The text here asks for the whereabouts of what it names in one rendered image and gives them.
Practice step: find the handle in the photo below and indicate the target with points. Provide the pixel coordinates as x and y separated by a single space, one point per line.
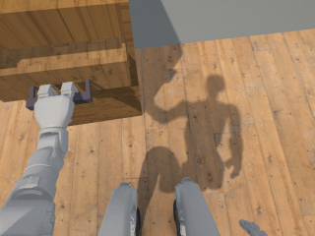
80 97

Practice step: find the left robot hand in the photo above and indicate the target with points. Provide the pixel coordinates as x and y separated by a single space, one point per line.
53 110

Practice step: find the right robot hand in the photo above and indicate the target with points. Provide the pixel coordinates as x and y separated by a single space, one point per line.
251 228

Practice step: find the robot shin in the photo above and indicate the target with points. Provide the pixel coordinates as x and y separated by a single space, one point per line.
133 220
180 212

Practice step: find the robot right shin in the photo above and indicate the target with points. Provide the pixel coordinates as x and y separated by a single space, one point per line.
180 212

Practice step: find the cabinet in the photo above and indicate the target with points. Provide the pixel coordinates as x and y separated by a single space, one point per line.
29 23

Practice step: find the robot left upper arm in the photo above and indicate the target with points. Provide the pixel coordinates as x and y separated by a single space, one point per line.
28 217

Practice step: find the robot left shin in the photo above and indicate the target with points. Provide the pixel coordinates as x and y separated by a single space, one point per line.
133 220

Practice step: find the drawer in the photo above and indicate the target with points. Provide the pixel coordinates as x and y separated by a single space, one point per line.
103 61

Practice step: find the robot left forearm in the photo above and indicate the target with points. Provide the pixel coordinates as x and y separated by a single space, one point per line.
40 176

